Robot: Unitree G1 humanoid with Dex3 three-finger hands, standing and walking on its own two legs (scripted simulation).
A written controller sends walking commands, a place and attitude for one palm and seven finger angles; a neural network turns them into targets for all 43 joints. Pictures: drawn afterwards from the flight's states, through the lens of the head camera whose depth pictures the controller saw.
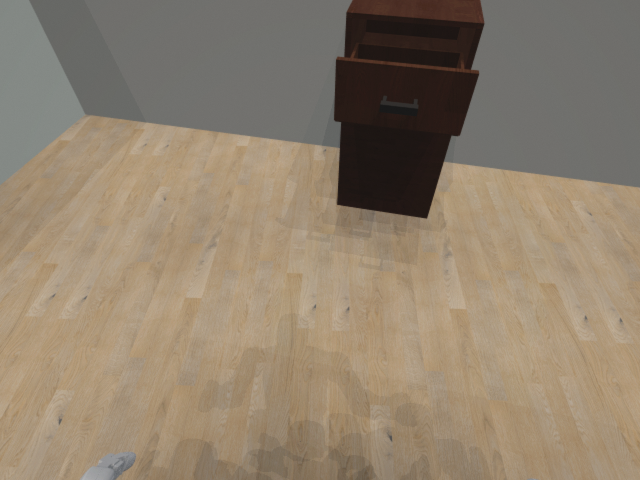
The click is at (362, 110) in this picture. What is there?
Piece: drawer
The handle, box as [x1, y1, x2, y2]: [379, 96, 418, 115]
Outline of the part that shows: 383,96 383,99 380,103 379,111 416,115 418,105 416,104 417,99 414,99 412,104 386,101 386,96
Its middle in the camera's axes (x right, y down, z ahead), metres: +0.21 -0.36 +1.05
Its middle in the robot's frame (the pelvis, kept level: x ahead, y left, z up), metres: +1.03 -0.16 -0.05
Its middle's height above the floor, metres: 0.71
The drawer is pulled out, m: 0.30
